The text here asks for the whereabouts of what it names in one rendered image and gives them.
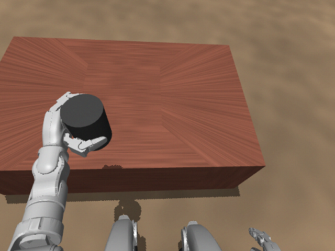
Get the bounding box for right robot hand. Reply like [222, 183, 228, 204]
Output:
[249, 227, 281, 251]

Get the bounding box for can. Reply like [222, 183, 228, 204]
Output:
[60, 94, 112, 151]

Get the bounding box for left robot arm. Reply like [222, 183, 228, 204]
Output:
[7, 145, 70, 251]

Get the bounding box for left robot hand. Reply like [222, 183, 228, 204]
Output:
[42, 92, 107, 157]

